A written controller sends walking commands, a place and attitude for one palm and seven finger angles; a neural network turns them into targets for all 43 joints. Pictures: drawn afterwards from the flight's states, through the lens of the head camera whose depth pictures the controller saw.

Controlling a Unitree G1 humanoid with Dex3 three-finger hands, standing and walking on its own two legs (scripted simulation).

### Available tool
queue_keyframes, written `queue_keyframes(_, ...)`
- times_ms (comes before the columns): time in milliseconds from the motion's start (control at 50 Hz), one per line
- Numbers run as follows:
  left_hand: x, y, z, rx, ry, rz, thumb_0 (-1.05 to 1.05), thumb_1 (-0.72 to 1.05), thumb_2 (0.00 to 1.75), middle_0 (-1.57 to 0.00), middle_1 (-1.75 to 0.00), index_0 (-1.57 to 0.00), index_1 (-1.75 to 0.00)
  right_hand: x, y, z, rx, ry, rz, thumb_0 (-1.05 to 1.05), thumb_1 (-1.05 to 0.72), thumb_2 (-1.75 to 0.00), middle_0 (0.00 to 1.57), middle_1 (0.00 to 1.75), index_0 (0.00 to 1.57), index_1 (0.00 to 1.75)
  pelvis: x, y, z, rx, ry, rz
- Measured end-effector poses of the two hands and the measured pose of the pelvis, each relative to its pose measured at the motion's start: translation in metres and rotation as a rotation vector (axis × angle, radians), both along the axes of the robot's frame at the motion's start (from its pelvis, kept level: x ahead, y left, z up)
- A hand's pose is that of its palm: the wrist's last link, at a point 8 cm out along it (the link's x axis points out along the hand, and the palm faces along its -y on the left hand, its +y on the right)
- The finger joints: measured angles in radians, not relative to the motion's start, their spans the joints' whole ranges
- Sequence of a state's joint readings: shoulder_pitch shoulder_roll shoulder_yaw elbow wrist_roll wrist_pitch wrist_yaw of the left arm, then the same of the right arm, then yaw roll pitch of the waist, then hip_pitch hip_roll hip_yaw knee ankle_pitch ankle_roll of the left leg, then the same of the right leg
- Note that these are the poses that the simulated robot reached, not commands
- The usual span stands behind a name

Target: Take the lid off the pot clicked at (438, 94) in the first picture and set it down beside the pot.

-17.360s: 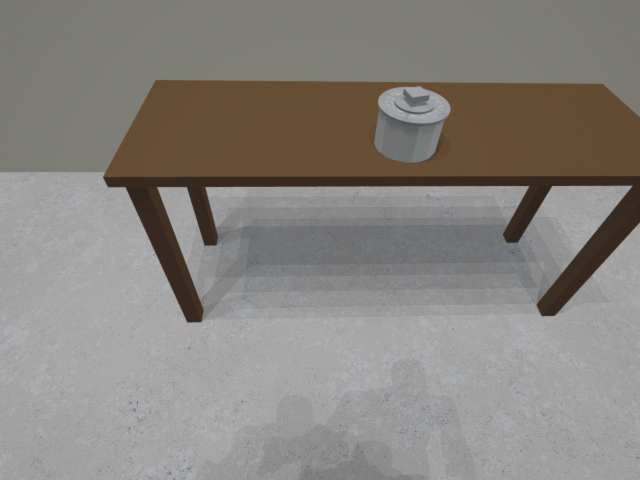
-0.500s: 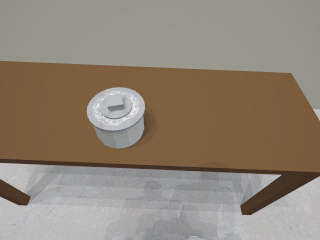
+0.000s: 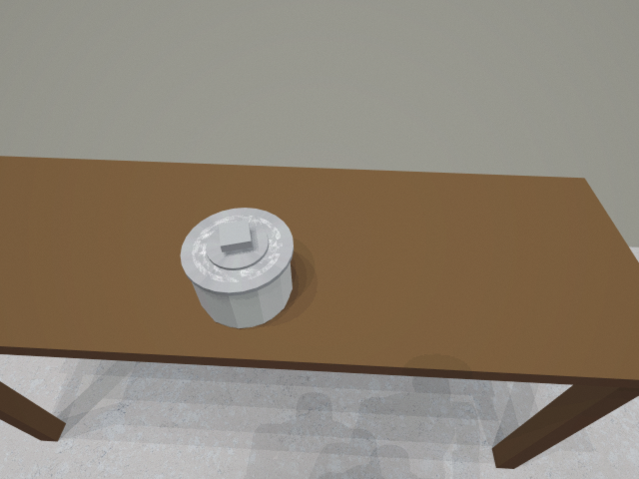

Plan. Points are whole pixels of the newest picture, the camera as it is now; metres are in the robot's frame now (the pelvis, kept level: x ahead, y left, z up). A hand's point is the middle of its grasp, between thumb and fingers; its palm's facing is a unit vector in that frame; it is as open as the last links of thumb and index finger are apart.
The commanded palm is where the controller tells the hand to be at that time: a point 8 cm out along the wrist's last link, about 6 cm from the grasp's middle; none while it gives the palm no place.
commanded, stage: come to a stop and stand still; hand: left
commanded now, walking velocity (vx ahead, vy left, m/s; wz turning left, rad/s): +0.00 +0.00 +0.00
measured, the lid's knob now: (235, 235) +0.43 +0.15 +0.06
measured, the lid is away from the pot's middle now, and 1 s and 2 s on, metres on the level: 0.00 0.00 0.00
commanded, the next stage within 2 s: look again from close up in 0.46 s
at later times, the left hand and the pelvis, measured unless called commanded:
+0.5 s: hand out of the picture +0.08 +0.17 -0.16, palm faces +0.03 -0.97 -0.24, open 7.3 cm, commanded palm none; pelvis +0.03 -0.02 +0.01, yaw +1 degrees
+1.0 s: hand out of the picture +0.00 +0.17 -0.17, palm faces +0.02 -0.98 -0.21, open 7.4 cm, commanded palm none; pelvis +0.00 -0.01 +0.01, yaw +0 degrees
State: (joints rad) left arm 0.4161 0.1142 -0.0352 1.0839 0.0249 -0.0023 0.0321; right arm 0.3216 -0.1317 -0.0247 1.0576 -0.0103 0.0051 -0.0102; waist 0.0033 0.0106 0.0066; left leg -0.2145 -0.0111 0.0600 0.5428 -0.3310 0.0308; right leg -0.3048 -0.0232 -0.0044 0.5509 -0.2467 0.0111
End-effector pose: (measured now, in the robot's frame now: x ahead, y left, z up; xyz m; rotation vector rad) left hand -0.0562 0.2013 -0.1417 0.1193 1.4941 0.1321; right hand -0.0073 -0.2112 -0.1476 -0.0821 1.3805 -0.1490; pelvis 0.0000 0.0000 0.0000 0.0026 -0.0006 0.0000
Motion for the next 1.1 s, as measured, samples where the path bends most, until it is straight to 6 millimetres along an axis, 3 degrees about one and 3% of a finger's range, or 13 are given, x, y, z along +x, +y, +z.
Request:
queue_keyframes(240, 0.084, 0.011, 0.009, 0.084, -0.162, -0.013, 0.02, 0.93, 0.89, -0.21, -0.30, -0.20, -0.30, 0.066, -0.028, 0.002, -0.036, -0.103, 0.019, 0.02, -0.93, -0.90, 0.19, 0.30, 0.19, 0.29, 0.026, -0.012, 0.002, 0.000, 0.005, 0.008)
queue_keyframes(360, 0.116, 0.016, 0.014, 0.105, -0.243, -0.024, 0.01, 0.92, 0.89, -0.20, -0.30, -0.20, -0.30, 0.078, -0.033, 0.004, -0.038, -0.116, 0.032, 0.01, -0.93, -0.90, 0.19, 0.30, 0.19, 0.29, 0.028, -0.016, 0.003, 0.000, -0.003, 0.013)
queue_keyframes(460, 0.126, 0.014, 0.016, 0.098, -0.272, -0.035, 0.01, 0.92, 0.89, -0.20, -0.30, -0.20, -0.30, 0.074, -0.034, 0.006, -0.038, -0.106, 0.035, 0.01, -0.92, -0.90, 0.19, 0.30, 0.19, 0.29, 0.026, -0.018, 0.005, 0.000, -0.007, 0.014)
queue_keyframes(620, 0.116, 0.009, 0.012, 0.072, -0.248, -0.039, 0.01, 0.92, 0.89, -0.21, -0.30, -0.20, -0.30, 0.050, -0.032, 0.008, -0.038, -0.056, 0.028, 0.01, -0.92, -0.90, 0.19, 0.30, 0.19, 0.29, 0.020, -0.017, 0.006, -0.001, -0.010, 0.010)
queue_keyframes(860, 0.071, 0.015, 0.009, 0.065, -0.151, -0.025, 0.01, 0.92, 0.89, -0.21, -0.30, -0.20, -0.30, 0.008, -0.014, 0.006, -0.009, 0.020, 0.009, 0.01, -0.91, -0.90, 0.19, 0.30, 0.19, 0.29, 0.010, -0.011, 0.007, -0.002, -0.018, 0.004)
queue_keyframes(1100, 0.038, 0.015, 0.006, 0.049, -0.090, -0.010, 0.01, 0.91, 0.89, -0.20, -0.30, -0.20, -0.30, -0.014, 0.004, 0.003, 0.016, 0.043, -0.004, 0.01, -0.91, -0.90, 0.19, 0.30, 0.19, 0.29, 0.000, -0.003, 0.007, 0.001, -0.018, -0.003)
